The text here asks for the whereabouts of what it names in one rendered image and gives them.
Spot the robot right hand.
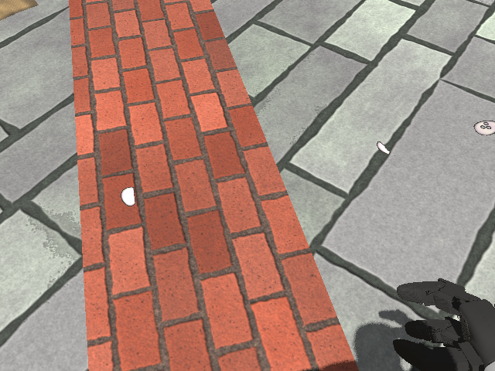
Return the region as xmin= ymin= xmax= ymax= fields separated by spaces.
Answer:
xmin=393 ymin=278 xmax=495 ymax=371

